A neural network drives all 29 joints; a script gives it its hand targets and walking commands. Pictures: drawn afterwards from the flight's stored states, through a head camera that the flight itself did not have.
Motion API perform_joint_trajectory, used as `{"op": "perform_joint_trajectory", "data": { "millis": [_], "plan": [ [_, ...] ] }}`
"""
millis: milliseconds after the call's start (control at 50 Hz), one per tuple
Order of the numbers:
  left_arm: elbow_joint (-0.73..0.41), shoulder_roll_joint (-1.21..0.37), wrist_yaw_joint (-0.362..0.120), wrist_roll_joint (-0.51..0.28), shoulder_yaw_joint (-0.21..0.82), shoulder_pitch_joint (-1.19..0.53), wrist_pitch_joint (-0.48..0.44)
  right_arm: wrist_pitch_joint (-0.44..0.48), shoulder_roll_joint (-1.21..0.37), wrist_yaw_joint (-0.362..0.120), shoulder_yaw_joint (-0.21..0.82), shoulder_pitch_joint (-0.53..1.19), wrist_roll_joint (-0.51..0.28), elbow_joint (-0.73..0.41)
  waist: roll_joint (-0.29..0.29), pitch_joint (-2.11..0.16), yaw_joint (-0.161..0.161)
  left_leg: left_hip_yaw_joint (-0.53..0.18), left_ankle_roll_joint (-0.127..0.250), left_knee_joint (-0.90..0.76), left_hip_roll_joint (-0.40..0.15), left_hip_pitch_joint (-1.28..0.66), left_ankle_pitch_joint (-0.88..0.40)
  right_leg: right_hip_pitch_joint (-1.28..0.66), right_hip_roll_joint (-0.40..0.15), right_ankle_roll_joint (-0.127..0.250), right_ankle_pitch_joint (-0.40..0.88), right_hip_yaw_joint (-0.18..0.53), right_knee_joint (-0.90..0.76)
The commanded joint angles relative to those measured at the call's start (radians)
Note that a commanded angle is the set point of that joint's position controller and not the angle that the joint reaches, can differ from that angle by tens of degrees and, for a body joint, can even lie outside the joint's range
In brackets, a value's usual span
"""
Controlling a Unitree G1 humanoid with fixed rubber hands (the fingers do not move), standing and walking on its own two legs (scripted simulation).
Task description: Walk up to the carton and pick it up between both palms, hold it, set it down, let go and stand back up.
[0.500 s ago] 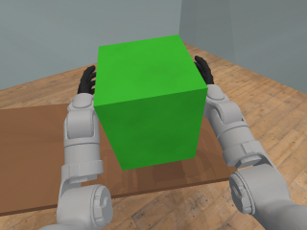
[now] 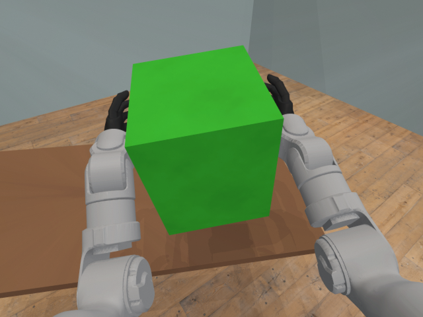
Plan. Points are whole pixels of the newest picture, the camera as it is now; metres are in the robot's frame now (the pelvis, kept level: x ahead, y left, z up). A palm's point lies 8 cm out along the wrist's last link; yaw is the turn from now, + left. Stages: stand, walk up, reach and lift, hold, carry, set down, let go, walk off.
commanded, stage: hold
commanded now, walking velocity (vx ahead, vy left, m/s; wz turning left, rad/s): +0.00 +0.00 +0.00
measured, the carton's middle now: (204, 144) +0.36 +0.00 +0.19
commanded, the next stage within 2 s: none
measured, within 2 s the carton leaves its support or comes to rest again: neither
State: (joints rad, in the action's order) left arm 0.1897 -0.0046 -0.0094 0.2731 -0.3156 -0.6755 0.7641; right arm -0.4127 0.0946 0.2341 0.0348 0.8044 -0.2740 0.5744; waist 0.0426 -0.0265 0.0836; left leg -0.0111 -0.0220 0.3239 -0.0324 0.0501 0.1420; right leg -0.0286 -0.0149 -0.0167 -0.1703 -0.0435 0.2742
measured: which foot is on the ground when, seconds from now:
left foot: down 0.00-1.00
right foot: down 0.00-1.00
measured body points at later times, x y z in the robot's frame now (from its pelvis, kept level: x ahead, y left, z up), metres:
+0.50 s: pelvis +0.00 +0.00 +0.00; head -0.06 +0.02 +0.45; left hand +0.38 +0.16 +0.22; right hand +0.39 -0.14 +0.23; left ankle +0.03 +0.13 -0.75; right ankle +0.00 -0.13 -0.75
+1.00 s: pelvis +0.00 +0.00 +0.00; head -0.06 +0.02 +0.45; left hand +0.38 +0.16 +0.21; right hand +0.39 -0.14 +0.23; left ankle +0.03 +0.13 -0.75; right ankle +0.00 -0.13 -0.75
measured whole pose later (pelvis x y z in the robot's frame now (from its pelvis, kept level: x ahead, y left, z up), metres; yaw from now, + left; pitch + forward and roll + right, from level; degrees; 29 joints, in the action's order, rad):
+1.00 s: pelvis +0.00 +0.00 +0.00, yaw +0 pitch -7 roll -1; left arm 0.19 -0.01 -0.01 0.27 -0.32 -0.68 0.77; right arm -0.43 0.10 0.24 0.04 0.82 -0.29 0.57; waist 0.04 -0.03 0.08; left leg -0.02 -0.03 0.32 -0.03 0.06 0.14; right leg -0.02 -0.01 -0.01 -0.17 -0.03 0.28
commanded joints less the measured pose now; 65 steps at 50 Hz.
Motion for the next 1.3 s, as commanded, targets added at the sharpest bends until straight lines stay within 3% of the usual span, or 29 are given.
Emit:
{"op": "perform_joint_trajectory", "data": {
  "millis": [0,120,160,180,200,220,240,280,320,340,360,380,420,480,580,620,640,660,740,780,800,840,960,1000,1020,1160,1200,1260,1280],
  "plan": [
    [-0.113,-0.55,-0.155,-0.114,0.461,-0.645,-0.069,0.036,-0.645,-0.094,0.276,0.683,-0.087,-0.256,-0.062,-0.302,0.011,0.043,-0.006,-0.014,0.077,-0.142,-0.211,-0.005,0.082,-0.037,0.149,-0.026,-0.036],
    [-0.18,-0.593,-0.138,-0.145,0.517,-0.67,-0.079,0.041,-0.669,-0.088,0.323,0.719,-0.113,-0.342,-0.123,-0.41,0.022,0.037,-0.034,0.027,0.084,-0.187,-0.315,-0.034,0.095,-0.033,0.228,-0.027,-0.016],
    [-0.116,-0.567,-0.138,-0.133,0.486,-0.668,-0.076,0.033,-0.662,-0.092,0.32,0.73,-0.11,-0.32,-0.062,-0.36,-0.002,0.038,-0.012,0.003,0.081,-0.155,-0.246,-0.002,0.094,-0.039,0.168,-0.03,-0.023],
    [-0.138,-0.595,-0.134,-0.141,0.501,-0.698,-0.079,0.033,-0.65,-0.096,0.31,0.717,-0.096,-0.291,-0.104,-0.351,0.012,0.044,-0.021,0.008,0.078,-0.164,-0.21,0.024,0.075,-0.035,0.127,-0.019,-0.015],
    [-0.107,-0.589,-0.137,-0.138,0.493,-0.687,-0.078,0.03,-0.661,-0.103,0.3,0.721,-0.088,-0.271,-0.074,-0.32,-0.003,0.041,-0.014,-0.015,0.081,-0.129,-0.188,0.02,0.082,-0.036,0.099,-0.028,-0.034],
    [-0.155,-0.599,-0.132,-0.158,0.518,-0.716,-0.083,0.04,-0.667,-0.102,0.299,0.737,-0.089,-0.305,-0.08,-0.369,0.021,0.037,-0.013,0.0,0.081,-0.155,-0.189,0.036,0.077,-0.038,0.116,-0.026,-0.026],
    [-0.152,-0.616,-0.126,-0.166,0.52,-0.721,-0.083,0.04,-0.654,-0.106,0.302,0.757,-0.1,-0.301,-0.104,-0.398,0.002,0.038,-0.021,-0.003,0.078,-0.154,-0.211,0.044,0.085,-0.035,0.113,-0.033,-0.021],
    [-0.128,-0.596,-0.125,-0.147,0.508,-0.726,-0.09,0.041,-0.671,-0.105,0.306,0.756,-0.097,-0.294,-0.083,-0.409,0.016,0.033,-0.017,0.002,0.073,-0.166,-0.2,0.027,0.082,-0.03,0.112,-0.025,-0.027],
    [-0.064,-0.576,-0.13,-0.149,0.474,-0.715,-0.091,0.034,-0.681,-0.101,0.298,0.762,-0.087,-0.291,-0.023,-0.383,-0.009,0.04,0.003,-0.015,0.085,-0.133,-0.166,0.018,0.08,-0.042,0.119,-0.014,-0.03],
    [-0.11,-0.592,-0.129,-0.158,0.5,-0.719,-0.099,0.049,-0.706,-0.1,0.315,0.772,-0.098,-0.336,-0.05,-0.438,-0.006,0.032,-0.003,0.002,0.081,-0.15,-0.195,0.005,0.082,-0.046,0.171,-0.015,-0.018],
    [-0.041,-0.59,-0.134,-0.138,0.464,-0.658,-0.083,0.035,-0.662,-0.093,0.291,0.742,-0.092,-0.261,-0.07,-0.351,-0.005,0.039,0.001,-0.007,0.082,-0.13,-0.18,0.018,0.076,-0.04,0.147,-0.013,-0.036],
    [-0.116,-0.558,-0.138,-0.16,0.492,-0.74,-0.1,0.035,-0.683,-0.096,0.296,0.722,-0.097,-0.237,-0.032,-0.373,0.006,0.038,-0.007,-0.006,0.079,-0.127,-0.187,0.008,0.089,-0.049,0.145,-0.014,-0.026],
    [-0.054,-0.586,-0.138,-0.143,0.474,-0.698,-0.092,0.025,-0.664,-0.097,0.282,0.718,-0.091,-0.211,-0.063,-0.34,-0.001,0.033,-0.009,-0.009,0.081,-0.123,-0.189,0.02,0.079,-0.044,0.135,-0.011,-0.031],
    [-0.12,-0.579,-0.145,-0.167,0.503,-0.713,-0.089,0.037,-0.655,-0.087,0.295,0.73,-0.1,-0.273,-0.091,-0.392,0.032,0.045,-0.021,0.011,0.086,-0.17,-0.242,0.006,0.074,-0.039,0.184,-0.019,-0.02],
    [-0.084,-0.571,-0.152,-0.128,0.458,-0.662,-0.079,0.024,-0.677,-0.074,0.321,0.735,-0.113,-0.309,-0.031,-0.344,-0.007,0.035,-0.002,0.002,0.088,-0.119,-0.197,-0.016,0.084,-0.055,0.174,-0.014,-0.029],
    [-0.204,-0.593,-0.145,-0.157,0.523,-0.714,-0.093,0.038,-0.699,-0.076,0.333,0.729,-0.127,-0.337,-0.073,-0.426,0.014,0.028,-0.016,0.019,0.078,-0.154,-0.249,-0.022,0.084,-0.051,0.218,-0.022,-0.006],
    [-0.142,-0.592,-0.139,-0.146,0.494,-0.684,-0.087,0.019,-0.667,-0.079,0.318,0.71,-0.117,-0.289,-0.096,-0.36,0.017,0.034,-0.023,0.012,0.082,-0.158,-0.252,-0.001,0.08,-0.045,0.199,-0.016,-0.017],
    [-0.169,-0.589,-0.141,-0.141,0.498,-0.685,-0.091,0.025,-0.696,-0.084,0.34,0.721,-0.135,-0.331,-0.091,-0.39,-0.011,0.035,-0.027,0.021,0.085,-0.154,-0.281,-0.036,0.093,-0.039,0.219,-0.014,-0.013],
    [-0.152,-0.571,-0.144,-0.147,0.493,-0.684,-0.076,0.019,-0.67,-0.079,0.335,0.706,-0.11,-0.324,-0.041,-0.371,0.022,0.032,-0.015,0.005,0.083,-0.17,-0.232,-0.01,0.082,-0.045,0.193,-0.018,-0.017],
    [-0.152,-0.57,-0.147,-0.149,0.485,-0.707,-0.081,0.021,-0.706,-0.083,0.349,0.758,-0.124,-0.351,-0.009,-0.37,-0.019,0.039,-0.008,0.0,0.084,-0.141,-0.214,-0.009,0.086,-0.052,0.182,-0.007,-0.022],
    [-0.166,-0.584,-0.142,-0.16,0.503,-0.736,-0.086,0.027,-0.688,-0.086,0.323,0.763,-0.115,-0.342,-0.072,-0.416,0.0,0.034,-0.016,-0.001,0.082,-0.152,-0.217,-0.003,0.083,-0.046,0.162,-0.021,-0.013],
    [-0.128,-0.572,-0.14,-0.148,0.49,-0.685,-0.082,0.029,-0.681,-0.081,0.311,0.758,-0.119,-0.339,-0.081,-0.395,0.004,0.039,-0.018,0.009,0.082,-0.166,-0.228,0.01,0.086,-0.046,0.188,-0.012,-0.031],
    [-0.125,-0.549,-0.156,-0.117,0.458,-0.652,-0.076,0.023,-0.686,-0.08,0.328,0.694,-0.093,-0.3,-0.038,-0.355,-0.006,0.044,-0.007,-0.004,0.08,-0.143,-0.183,-0.023,0.079,-0.056,0.176,-0.019,-0.015],
    [-0.099,-0.566,-0.16,-0.141,0.49,-0.687,-0.078,0.028,-0.674,-0.083,0.284,0.726,-0.084,-0.28,-0.058,-0.333,0.022,0.048,-0.012,-0.015,0.08,-0.12,-0.161,0.03,0.081,-0.045,0.111,-0.025,-0.023],
    [-0.129,-0.586,-0.153,-0.145,0.497,-0.692,-0.087,0.029,-0.683,-0.087,0.308,0.731,-0.098,-0.304,-0.06,-0.373,-0.008,0.042,-0.013,-0.013,0.081,-0.113,-0.178,0.009,0.084,-0.046,0.133,-0.022,-0.019],
    [-0.138,-0.585,-0.146,-0.154,0.5,-0.722,-0.099,0.034,-0.695,-0.087,0.305,0.712,-0.095,-0.273,-0.067,-0.357,0.024,0.035,-0.011,-0.004,0.085,-0.151,-0.21,0.034,0.075,-0.056,0.179,-0.02,-0.02],
    [-0.109,-0.575,-0.152,-0.141,0.485,-0.663,-0.092,0.031,-0.68,-0.08,0.311,0.685,-0.113,-0.271,-0.095,-0.362,0.009,0.039,-0.015,0.011,0.091,-0.159,-0.259,-0.007,0.074,-0.056,0.261,-0.005,-0.016],
    [-0.109,-0.57,-0.155,-0.142,0.483,-0.619,-0.083,0.037,-0.655,-0.067,0.333,0.716,-0.113,-0.349,-0.05,-0.37,0.019,0.035,-0.017,0.014,0.092,-0.163,-0.279,-0.042,0.083,-0.053,0.273,-0.012,-0.02],
    [-0.167,-0.598,-0.146,-0.155,0.52,-0.638,-0.084,0.041,-0.66,-0.07,0.361,0.722,-0.141,-0.375,-0.089,-0.414,0.008,0.038,-0.029,0.029,0.083,-0.188,-0.314,-0.03,0.088,-0.054,0.291,-0.016,-0.004]
  ]
}}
